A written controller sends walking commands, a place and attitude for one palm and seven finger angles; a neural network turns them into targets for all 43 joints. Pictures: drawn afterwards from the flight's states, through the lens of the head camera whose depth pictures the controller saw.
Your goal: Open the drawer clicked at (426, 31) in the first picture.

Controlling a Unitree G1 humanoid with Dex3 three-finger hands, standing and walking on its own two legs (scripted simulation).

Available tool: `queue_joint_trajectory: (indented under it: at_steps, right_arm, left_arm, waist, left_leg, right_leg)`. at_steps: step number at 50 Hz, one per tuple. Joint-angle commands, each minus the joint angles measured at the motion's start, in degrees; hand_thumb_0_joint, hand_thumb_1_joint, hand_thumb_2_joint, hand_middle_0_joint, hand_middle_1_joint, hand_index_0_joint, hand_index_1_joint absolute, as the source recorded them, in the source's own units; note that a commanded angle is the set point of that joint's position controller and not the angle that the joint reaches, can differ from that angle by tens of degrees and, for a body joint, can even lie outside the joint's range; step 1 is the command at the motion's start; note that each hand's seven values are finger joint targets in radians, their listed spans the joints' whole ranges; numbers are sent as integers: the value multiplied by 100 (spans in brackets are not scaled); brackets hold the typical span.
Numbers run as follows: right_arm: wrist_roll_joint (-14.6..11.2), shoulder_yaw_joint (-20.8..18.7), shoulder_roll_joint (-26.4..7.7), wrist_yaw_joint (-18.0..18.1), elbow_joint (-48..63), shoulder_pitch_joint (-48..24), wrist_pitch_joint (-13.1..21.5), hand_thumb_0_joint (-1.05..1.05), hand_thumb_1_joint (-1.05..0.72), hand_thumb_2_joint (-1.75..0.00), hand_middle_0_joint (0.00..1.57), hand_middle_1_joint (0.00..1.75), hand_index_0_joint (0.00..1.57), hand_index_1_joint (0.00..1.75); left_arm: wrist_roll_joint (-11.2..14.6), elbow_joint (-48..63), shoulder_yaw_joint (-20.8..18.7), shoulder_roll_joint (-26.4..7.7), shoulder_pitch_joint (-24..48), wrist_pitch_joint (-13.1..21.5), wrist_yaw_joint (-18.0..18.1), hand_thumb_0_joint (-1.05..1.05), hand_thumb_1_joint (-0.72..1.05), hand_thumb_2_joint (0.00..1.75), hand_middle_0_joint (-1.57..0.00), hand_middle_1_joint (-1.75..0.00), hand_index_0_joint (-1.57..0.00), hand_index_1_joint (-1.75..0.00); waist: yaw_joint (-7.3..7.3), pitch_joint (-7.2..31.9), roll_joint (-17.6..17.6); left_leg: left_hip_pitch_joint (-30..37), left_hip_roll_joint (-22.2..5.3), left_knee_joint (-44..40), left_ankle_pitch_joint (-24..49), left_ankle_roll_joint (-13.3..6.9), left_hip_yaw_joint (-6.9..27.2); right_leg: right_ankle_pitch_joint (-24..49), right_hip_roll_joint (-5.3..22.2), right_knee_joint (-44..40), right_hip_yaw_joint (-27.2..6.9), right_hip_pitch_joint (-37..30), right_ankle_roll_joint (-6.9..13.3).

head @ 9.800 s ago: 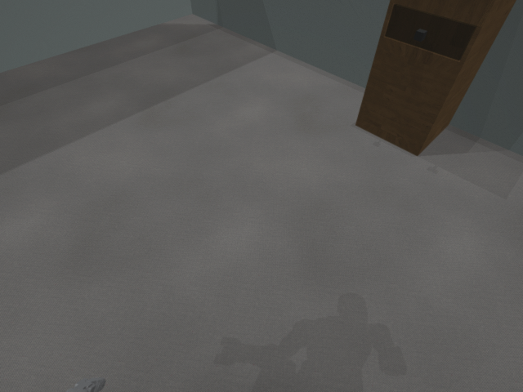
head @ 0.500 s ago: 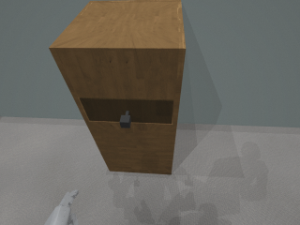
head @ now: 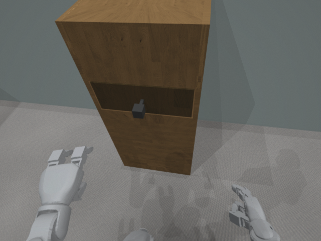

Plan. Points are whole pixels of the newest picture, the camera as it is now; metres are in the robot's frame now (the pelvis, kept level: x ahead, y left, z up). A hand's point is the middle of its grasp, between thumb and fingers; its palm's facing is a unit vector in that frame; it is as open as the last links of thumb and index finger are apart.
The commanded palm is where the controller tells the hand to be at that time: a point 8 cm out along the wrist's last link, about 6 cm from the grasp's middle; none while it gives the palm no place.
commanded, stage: raise the hand with hooked fingers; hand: left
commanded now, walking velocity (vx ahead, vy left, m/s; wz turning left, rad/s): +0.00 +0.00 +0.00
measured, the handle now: (140, 107) +0.57 +0.17 -0.07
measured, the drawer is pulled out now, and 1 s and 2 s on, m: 0.00 0.00 0.00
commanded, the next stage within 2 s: move the hooked fingers above the handle in 1.24 s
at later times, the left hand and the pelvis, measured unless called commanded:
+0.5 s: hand (70, 148) +0.29 +0.27 +0.07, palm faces +0.06 -0.12 -0.99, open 12.8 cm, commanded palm +0.27 +0.27 +0.14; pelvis +0.02 +0.04 +0.03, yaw -2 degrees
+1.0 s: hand (56, 124) +0.33 +0.29 +0.13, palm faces +0.01 -0.10 -0.99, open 13.8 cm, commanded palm +0.30 +0.29 +0.18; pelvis +0.01 +0.05 +0.05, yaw -1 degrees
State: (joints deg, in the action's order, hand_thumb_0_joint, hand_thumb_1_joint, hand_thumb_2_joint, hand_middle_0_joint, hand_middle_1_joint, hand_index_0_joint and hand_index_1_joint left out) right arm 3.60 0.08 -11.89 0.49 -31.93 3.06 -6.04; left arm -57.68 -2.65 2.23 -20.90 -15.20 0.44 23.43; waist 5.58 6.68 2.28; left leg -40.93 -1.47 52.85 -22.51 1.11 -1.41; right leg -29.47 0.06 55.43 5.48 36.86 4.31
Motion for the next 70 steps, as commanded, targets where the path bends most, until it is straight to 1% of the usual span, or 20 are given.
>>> queue_joint_trajectory:
  at_steps: [1,4,6,8,14,15,21,27,30,33,36,39,42,46,54,57,60,63,67,70]
  right_arm:
    - [-53,-159,-661,166,819,-368,199,0,-90,-90,20,30,20,30]
    - [-37,-152,-629,184,759,-310,217,0,-90,-90,20,30,20,30]
    - [-17,-183,-629,166,739,-290,214,0,-90,-90,20,30,20,30]
    - [-21,-253,-632,142,713,-203,236,0,-90,-90,20,30,20,30]
    - [-71,-416,-738,85,639,-37,217,0,-90,-90,20,30,20,30]
    - [-99,-408,-757,90,666,-83,202,0,-90,-90,20,30,20,30]
    - [-176,-396,-799,101,642,-169,127,0,-90,-90,20,30,20,30]
    - [-249,-323,-777,103,647,-174,19,0,-90,-90,20,30,20,30]
    - [-277,-297,-797,107,651,-195,-27,0,-90,-90,20,30,20,30]
    - [-294,-266,-778,100,619,-171,-79,0,-90,-90,20,30,20,30]
    - [-325,-217,-779,110,600,-139,-111,0,-90,-90,20,30,20,30]
    - [-315,-214,-800,141,590,-110,-113,0,-90,-90,20,30,20,30]
    - [-322,-213,-815,148,556,-67,-104,0,-90,-90,20,30,20,30]
    - [-349,-248,-850,73,562,22,-108,0,-90,-90,20,30,20,30]
    - [-335,-333,-891,65,548,64,-49,0,-90,-90,20,30,20,30]
    - [-344,-355,-883,78,481,43,-21,0,-90,-90,20,30,20,30]
    - [-375,-365,-899,94,428,50,-17,0,-90,-90,20,30,20,30]
    - [-388,-362,-899,109,422,-11,-8,0,-90,-90,20,30,20,30]
    - [-419,-309,-882,141,448,-57,-11,0,-90,-90,20,30,20,30]
    - [-424,-272,-920,210,368,18,-9,0,-90,-90,20,30,20,30]
  left_arm:
    - [158,1035,-584,-1107,297,-130,-317,0,11,56,-26,-81,-26,-81]
    - [135,1024,-749,-1244,211,59,-458,0,4,53,-26,-86,-26,-86]
    - [101,1167,-937,-1338,302,217,-402,0,-1,51,-27,-88,-27,-88]
    - [124,1336,-893,-1241,459,360,-300,0,-6,49,-27,-92,-27,-92]
    - [150,1329,-793,-1129,832,257,-80,0,-20,43,-28,-100,-28,-100]
    - [167,1271,-802,-1179,866,168,-111,0,-22,42,-28,-102,-28,-102]
    - [203,1515,-568,-1247,1404,-102,-471,0,-36,36,-29,-111,-29,-111]
    - [200,1354,-570,-1415,2071,-272,-829,0,-50,30,-30,-120,-30,-120]
    - [236,1295,-652,-1574,2374,-323,-1028,0,-50,30,-30,-120,-30,-120]
    - [276,1245,-453,-1472,2742,-343,-1256,0,-50,30,-30,-120,-30,-120]
    - [331,1027,-398,-1535,3142,-326,-1490,0,-50,30,-30,-120,-30,-120]
    - [382,1002,-539,-1760,3409,-190,-1656,0,-50,30,-30,-120,-30,-120]
    - [443,1063,-678,-1968,3698,-18,-1754,0,-50,30,-30,-120,-30,-120]
    - [591,793,-613,-1703,3090,70,-1883,0,-50,30,-30,-120,-30,-120]
    - [527,1187,-835,-1907,3275,362,-1550,0,-50,30,-30,-120,-30,-120]
    - [476,1217,-883,-1947,3379,366,-1345,0,-50,30,-30,-120,-30,-120]
    - [487,944,-877,-1928,3300,229,-1265,0,-50,30,-30,-120,-30,-120]
    - [481,970,-714,-1856,3349,128,-1297,0,-50,30,-30,-120,-30,-120]
    - [553,718,-539,-1714,3253,22,-1473,0,-50,30,-30,-120,-30,-120]
    - [477,167,-545,-1825,3760,59,-1575,0,-50,30,-30,-120,-30,-120]
  waist:
    - [-190,1245,-766]
    - [-111,948,-725]
    - [-49,1042,-562]
    - [-100,1047,-286]
    - [-202,1231,-244]
    - [-206,1191,-383]
    - [-206,1106,-19]
    - [-185,913,24]
    - [-174,981,55]
    - [-235,926,117]
    - [-266,734,93]
    - [-231,850,4]
    - [-206,990,177]
    - [-145,809,-85]
    - [-134,933,18]
    - [-136,984,160]
    - [-141,900,-23]
    - [-165,949,-6]
    - [-192,621,-228]
    - [-286,340,-446]
  left_leg:
    - [908,433,-833,1185,-340,33]
    - [1035,424,-1097,1280,-330,21]
    - [1169,426,-1198,1372,-333,12]
    - [1420,426,-1254,1460,-344,3]
    - [1923,369,-1345,1803,-367,14]
    - [1891,373,-1375,1787,-371,31]
    - [2481,292,-1653,2268,-366,80]
    - [2824,219,-1961,2481,-324,176]
    - [3011,191,-2073,2692,-311,194]
    - [3183,174,-2175,2801,-290,215]
    - [3198,162,-2344,2528,-276,273]
    - [3279,190,-2431,2540,-295,279]
    - [3381,202,-2490,2706,-289,321]
    - [3242,191,-2577,2716,-285,287]
    - [3210,236,-2578,2357,-305,278]
    - [3201,256,-2569,2242,-306,247]
    - [3087,272,-2601,2113,-311,205]
    - [3118,290,-2598,2080,-343,147]
    - [2952,317,-2675,1795,-375,106]
    - [2744,342,-2654,1518,-388,52]
  right_leg:
    - [3067,151,-1706,-1401,-1571,-401]
    - [3190,136,-1793,-1219,-1679,-398]
    - [3096,113,-1812,-1153,-1743,-353]
    - [2972,74,-1859,-1014,-1625,-313]
    - [2893,-28,-1837,-673,-1447,-270]
    - [2844,-41,-1874,-679,-1495,-276]
    - [2827,-69,-2005,-493,-1561,-245]
    - [2548,-127,-2207,-355,-1639,-223]
    - [2608,-145,-2326,-368,-1786,-222]
    - [2572,-146,-2446,-329,-1802,-238]
    - [2266,-157,-2595,-291,-1795,-230]
    - [2324,-161,-2694,-304,-1984,-229]
    - [2404,-156,-2753,-316,-2141,-217]
    - [2436,-163,-2831,-289,-2188,-238]
    - [2212,-161,-2826,-320,-2098,-229]
    - [2151,-151,-2824,-351,-2075,-222]
    - [2115,-159,-2858,-362,-2119,-231]
    - [2200,-139,-2873,-404,-2162,-249]
    - [2045,-124,-2992,-433,-2182,-277]
    - [1829,-121,-3076,-470,-2008,-297]
